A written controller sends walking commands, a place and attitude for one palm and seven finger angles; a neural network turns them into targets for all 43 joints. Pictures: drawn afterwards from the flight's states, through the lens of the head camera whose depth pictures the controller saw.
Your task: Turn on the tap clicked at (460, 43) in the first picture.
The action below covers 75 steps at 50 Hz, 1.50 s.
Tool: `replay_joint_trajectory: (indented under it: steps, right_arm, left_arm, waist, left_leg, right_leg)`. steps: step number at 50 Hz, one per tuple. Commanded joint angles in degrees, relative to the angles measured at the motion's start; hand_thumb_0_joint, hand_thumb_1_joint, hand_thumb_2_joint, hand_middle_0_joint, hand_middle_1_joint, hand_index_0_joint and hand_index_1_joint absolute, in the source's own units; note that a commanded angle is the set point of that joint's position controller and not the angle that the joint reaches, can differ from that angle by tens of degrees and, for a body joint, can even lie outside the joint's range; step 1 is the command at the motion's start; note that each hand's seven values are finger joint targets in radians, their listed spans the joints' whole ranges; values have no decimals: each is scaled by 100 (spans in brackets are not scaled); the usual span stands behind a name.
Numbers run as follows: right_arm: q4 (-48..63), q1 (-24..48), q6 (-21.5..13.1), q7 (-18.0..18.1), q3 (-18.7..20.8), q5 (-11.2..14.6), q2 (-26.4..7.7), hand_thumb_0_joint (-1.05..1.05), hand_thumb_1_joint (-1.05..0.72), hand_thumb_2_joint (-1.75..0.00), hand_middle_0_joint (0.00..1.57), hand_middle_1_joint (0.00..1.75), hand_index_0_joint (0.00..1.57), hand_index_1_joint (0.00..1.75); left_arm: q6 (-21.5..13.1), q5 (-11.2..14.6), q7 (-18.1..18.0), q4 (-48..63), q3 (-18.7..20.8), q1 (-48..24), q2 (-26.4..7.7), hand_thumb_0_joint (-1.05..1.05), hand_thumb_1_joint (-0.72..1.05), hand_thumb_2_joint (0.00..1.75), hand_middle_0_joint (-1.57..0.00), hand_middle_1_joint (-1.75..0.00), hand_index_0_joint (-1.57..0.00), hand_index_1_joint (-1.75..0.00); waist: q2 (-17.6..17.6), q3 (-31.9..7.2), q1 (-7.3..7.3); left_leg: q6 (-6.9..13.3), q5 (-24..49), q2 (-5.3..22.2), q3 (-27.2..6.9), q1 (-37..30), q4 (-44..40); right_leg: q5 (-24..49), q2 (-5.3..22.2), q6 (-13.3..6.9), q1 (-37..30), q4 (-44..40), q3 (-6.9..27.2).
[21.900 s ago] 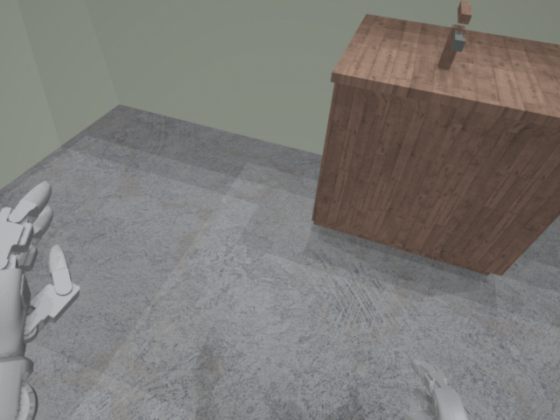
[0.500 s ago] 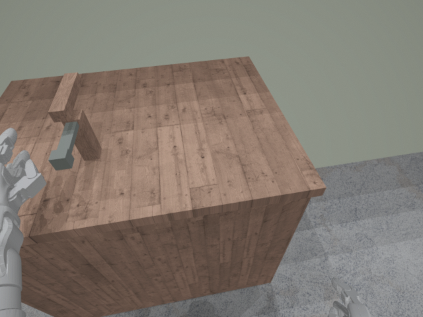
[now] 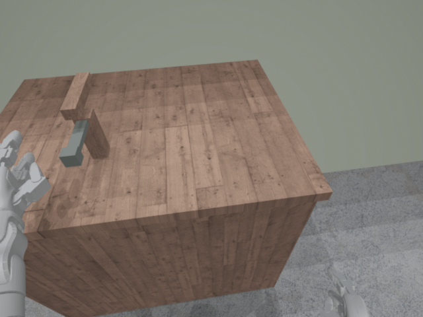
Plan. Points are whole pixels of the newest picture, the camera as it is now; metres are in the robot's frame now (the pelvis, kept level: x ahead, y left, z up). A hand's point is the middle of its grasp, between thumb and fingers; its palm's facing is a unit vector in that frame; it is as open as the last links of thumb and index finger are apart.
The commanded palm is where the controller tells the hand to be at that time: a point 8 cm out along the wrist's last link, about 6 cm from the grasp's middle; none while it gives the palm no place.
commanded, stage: push the lever round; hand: left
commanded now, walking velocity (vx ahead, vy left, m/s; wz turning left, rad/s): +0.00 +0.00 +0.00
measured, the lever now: (71, 156) +0.34 +0.30 +0.14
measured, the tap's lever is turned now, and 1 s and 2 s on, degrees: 0 12 38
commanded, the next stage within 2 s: none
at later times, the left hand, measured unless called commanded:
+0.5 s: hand (67, 175) +0.31 +0.30 +0.13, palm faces +0.45 -0.89 -0.10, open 7.8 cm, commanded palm +0.26 +0.33 +0.13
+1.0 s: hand (86, 175) +0.31 +0.26 +0.13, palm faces +0.53 -0.85 -0.06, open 7.7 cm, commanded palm +0.26 +0.29 +0.13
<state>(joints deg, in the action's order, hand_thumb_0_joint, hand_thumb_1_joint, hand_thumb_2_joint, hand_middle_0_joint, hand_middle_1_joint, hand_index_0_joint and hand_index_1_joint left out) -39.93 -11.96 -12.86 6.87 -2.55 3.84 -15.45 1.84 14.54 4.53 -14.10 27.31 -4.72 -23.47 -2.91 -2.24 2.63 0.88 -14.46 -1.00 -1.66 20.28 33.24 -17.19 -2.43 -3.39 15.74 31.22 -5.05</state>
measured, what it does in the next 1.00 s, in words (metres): stands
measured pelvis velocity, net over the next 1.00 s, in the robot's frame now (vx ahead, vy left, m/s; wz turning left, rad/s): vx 0.00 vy -0.01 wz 0.00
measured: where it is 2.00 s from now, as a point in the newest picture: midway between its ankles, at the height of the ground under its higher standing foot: outside the picture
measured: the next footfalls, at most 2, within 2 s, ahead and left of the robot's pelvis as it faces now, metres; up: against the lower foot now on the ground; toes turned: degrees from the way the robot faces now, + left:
none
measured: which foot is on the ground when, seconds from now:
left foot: down 0.00-1.00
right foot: down 0.00-1.00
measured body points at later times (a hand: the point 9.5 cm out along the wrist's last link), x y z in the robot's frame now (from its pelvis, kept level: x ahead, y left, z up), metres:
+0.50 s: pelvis +0.00 -0.01 +0.00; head +0.01 -0.02 +0.45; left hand +0.28 +0.34 +0.14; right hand +0.16 -0.25 -0.09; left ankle +0.03 +0.11 -0.73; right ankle -0.01 -0.08 -0.73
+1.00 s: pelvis +0.00 -0.01 +0.00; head +0.00 -0.03 +0.45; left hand +0.27 +0.30 +0.14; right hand +0.19 -0.24 -0.08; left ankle +0.03 +0.11 -0.73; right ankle -0.01 -0.08 -0.73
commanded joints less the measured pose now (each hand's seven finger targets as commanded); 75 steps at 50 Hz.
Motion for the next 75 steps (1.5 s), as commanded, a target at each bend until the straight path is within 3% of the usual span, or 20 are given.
replay_joint_trajectory:
  steps: [1, 5, 9, 13, 15, 17, 20, 28, 33, 35, 38, 54, 55, 59, 60, 64, 65, 67, 69, 75]
  right_arm:
    - [788, 469, -322, 60, 275, 19, -710, 0, -90, -90, 20, 30, 20, 30]
    - [799, 545, -294, 65, 254, 14, -688, 0, -90, -90, 20, 30, 20, 30]
    - [815, 546, -277, 55, 252, -13, -702, 0, -90, -90, 20, 30, 20, 30]
    - [842, 568, -256, 30, 250, -7, -690, 0, -90, -90, 20, 30, 20, 30]
    - [797, 551, -213, 42, 250, 10, -697, 0, -90, -90, 20, 30, 20, 30]
    - [835, 549, -181, 44, 253, 8, -703, 0, -90, -90, 20, 30, 20, 30]
    - [855, 532, -165, 11, 263, -15, -685, 0, -90, -90, 20, 30, 20, 30]
    - [880, 559, -191, -24, 304, -26, -663, 0, -90, -90, 20, 30, 20, 30]
    - [849, 627, -192, -24, 306, -37, -669, 0, -90, -90, 20, 30, 20, 30]
    - [833, 708, -169, -14, 285, -26, -642, 0, -90, -90, 20, 30, 20, 30]
    - [861, 768, -156, -29, 278, -66, -612, 0, -90, -90, 20, 30, 20, 30]
    - [898, 997, 112, -101, 258, -166, -525, 0, -90, -90, 20, 30, 20, 30]
    - [870, 1012, 146, -93, 258, -159, -530, 0, -90, -90, 20, 30, 20, 30]
    - [869, 1077, 209, -80, 251, -185, -513, 0, -90, -90, 20, 30, 20, 30]
    - [832, 1081, 244, -67, 246, -176, -527, 0, -90, -90, 20, 30, 20, 30]
    - [854, 1128, 292, -87, 260, -212, -495, 0, -90, -90, 20, 30, 20, 30]
    - [827, 1109, 310, -89, 270, -203, -497, 0, -90, -90, 20, 30, 20, 30]
    - [850, 1144, 325, -101, 266, -208, -481, 0, -90, -90, 20, 30, 20, 30]
    - [829, 1173, 351, -84, 262, -208, -497, 0, -90, -90, 20, 30, 20, 30]
    - [763, 1239, 398, -77, 263, -225, -476, 0, -90, -90, 20, 30, 20, 30]
  left_arm:
    - [-386, 31, -99, 1262, 407, -1440, -1584, 0, 90, 90, -15, -15, -15, -15]
    - [-328, -45, -262, 1444, 513, -1650, -1751, 0, 90, 90, -15, -15, -15, -15]
    - [-355, -73, -325, 1431, 226, -1824, -1504, 0, 90, 90, -15, -15, -15, -15]
    - [-322, -92, -387, 1429, 154, -1669, -1387, 0, 90, 90, -15, -15, -15, -15]
    - [-234, -84, -434, 1190, 430, -1528, -1616, 0, 90, 90, -15, -15, -15, -15]
    - [-201, -101, -438, 1312, 226, -1838, -1487, 0, 90, 90, -15, -15, -15, -15]
    - [-223, -124, -496, 1383, 366, -1581, -1544, 0, 90, 90, -15, -15, -15, -15]
    - [-322, -104, -554, 1749, 28, -1467, -1125, 0, 90, 90, -15, -15, -15, -15]
    - [-234, -144, -859, 1872, -101, -1439, -890, 0, 90, 90, -15, -15, -15, -15]
    - [-198, -241, -1002, 2020, -128, -1698, -920, 0, 90, 90, -15, -15, -15, -15]
    - [-140, -318, -1177, 2143, -418, -1636, -619, 0, 90, 90, -15, -15, -15, -15]
    - [99, -558, -1955, 2492, -835, -1612, -29, 0, 90, 90, -15, -15, -15, -15]
    - [126, -590, -2023, 2456, -667, -1570, -181, 0, 90, 90, -15, -15, -15, -15]
    - [205, -621, -2159, 2403, -894, -1844, 27, 0, 90, 90, -15, -15, -15, -15]
    - [236, -641, -2238, 2322, -675, -1820, -170, 0, 90, 90, -15, -15, -15, -15]
    - [224, -684, -2365, 2396, -941, -1939, 107, 0, 90, 90, -15, -15, -15, -15]
    - [210, -708, -2421, 2417, -784, -1918, -33, 0, 90, 90, -15, -15, -15, -15]
    - [204, -709, -2475, 2412, -1007, -1961, 191, 0, 90, 90, -15, -15, -15, -15]
    - [223, -708, -2534, 2319, -1006, -2124, 169, 0, 90, 90, -15, -15, -15, -15]
    - [263, -860, -2847, 2223, -1092, -2424, 242, 0, 90, 90, -15, -15, -15, -15]
  waist:
    - [-143, -1034, -56]
    - [-345, -1054, -26]
    - [-221, -1068, -113]
    - [-243, -1081, -73]
    - [-127, -954, -23]
    - [-104, -1068, -101]
    - [-165, -1220, -14]
    - [-203, -1246, -52]
    - [71, -1103, -66]
    - [-19, -1061, -85]
    - [-171, -1124, -68]
    - [93, -1199, -58]
    - [8, -1145, -43]
    - [97, -1088, -82]
    - [81, -1046, -60]
    - [48, -1179, -90]
    - [61, -1258, -60]
    - [62, -1192, -83]
    - [220, -1131, -118]
    - [51, -1039, -126]
  left_leg:
    - [97, 732, 45, -250, -779, -418]
    - [97, 669, 41, -244, -765, -439]
    - [102, 575, 41, -245, -778, -445]
    - [102, 607, 41, -224, -747, -443]
    - [113, 570, 45, -200, -612, -446]
    - [117, 612, 36, -176, -646, -429]
    - [122, 918, 26, -148, -703, -367]
    - [115, 985, 37, -131, -828, -347]
    - [112, 888, 41, -155, -795, -386]
    - [107, 797, 35, -172, -813, -425]
    - [100, 797, 22, -145, -891, -418]
    - [66, 1067, 12, -101, -950, -373]
    - [68, 1024, 12, -115, -918, -391]
    - [82, 903, 0, -101, -889, -393]
    - [83, 840, -10, -117, -830, -420]
    - [86, 928, -16, -75, -895, -350]
    - [77, 947, -13, -104, -893, -374]
    - [84, 895, -15, -91, -874, -358]
    - [94, 738, -16, -100, -802, -368]
    - [93, 522, -19, -140, -796, -446]
  right_leg:
    - [1083, 200, 188, 53, -504, 382]
    - [987, 216, 184, 3, -532, 419]
    - [877, 199, 189, 61, -537, 413]
    - [946, 206, 187, 10, -538, 423]
    - [937, 212, 199, -40, -576, 453]
    - [992, 218, 212, -48, -554, 442]
    - [1331, 221, 206, -213, -501, 472]
    - [1392, 204, 201, -145, -481, 441]
    - [1274, 203, 219, -73, -516, 407]
    - [1134, 213, 215, -54, -520, 416]
    - [1107, 221, 203, -51, -539, 436]
    - [1465, 245, 210, -262, -540, 422]
    - [1393, 243, 206, -244, -554, 433]
    - [1293, 261, 223, -214, -620, 466]
    - [1195, 259, 218, -222, -644, 477]
    - [1376, 293, 235, -268, -633, 506]
    - [1360, 279, 220, -321, -604, 495]
    - [1343, 296, 235, -285, -629, 516]
    - [1138, 297, 251, -236, -690, 527]
    - [766, 294, 227, -153, -764, 546]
